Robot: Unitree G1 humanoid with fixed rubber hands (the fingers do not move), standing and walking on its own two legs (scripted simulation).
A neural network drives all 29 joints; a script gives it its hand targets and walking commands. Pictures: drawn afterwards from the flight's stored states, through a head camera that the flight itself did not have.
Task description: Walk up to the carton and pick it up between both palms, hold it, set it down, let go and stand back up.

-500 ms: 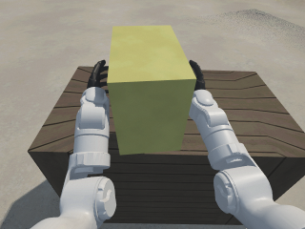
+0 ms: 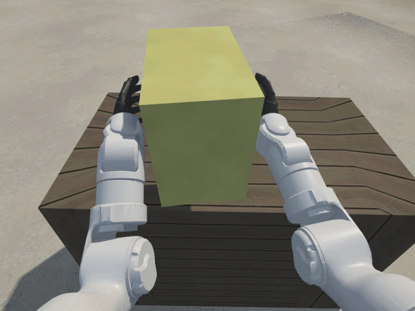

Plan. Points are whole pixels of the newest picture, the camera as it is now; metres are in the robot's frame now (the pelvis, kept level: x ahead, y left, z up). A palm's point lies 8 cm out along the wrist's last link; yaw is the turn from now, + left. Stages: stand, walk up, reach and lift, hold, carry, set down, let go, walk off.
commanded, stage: reach and lift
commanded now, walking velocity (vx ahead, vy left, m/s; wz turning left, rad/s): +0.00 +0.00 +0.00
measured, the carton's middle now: (196, 113) +0.43 -0.01 +0.20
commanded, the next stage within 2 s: hold in 0.56 s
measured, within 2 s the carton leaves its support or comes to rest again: neither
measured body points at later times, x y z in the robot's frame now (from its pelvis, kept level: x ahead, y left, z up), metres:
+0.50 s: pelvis +0.01 +0.00 +0.00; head -0.05 +0.02 +0.45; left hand +0.40 +0.12 +0.24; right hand +0.39 -0.14 +0.24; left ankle +0.04 +0.12 -0.75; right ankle +0.00 -0.12 -0.75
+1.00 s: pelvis +0.00 +0.00 +0.00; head -0.07 +0.01 +0.44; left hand +0.39 +0.12 +0.26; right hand +0.38 -0.14 +0.26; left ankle +0.04 +0.12 -0.75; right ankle +0.00 -0.12 -0.75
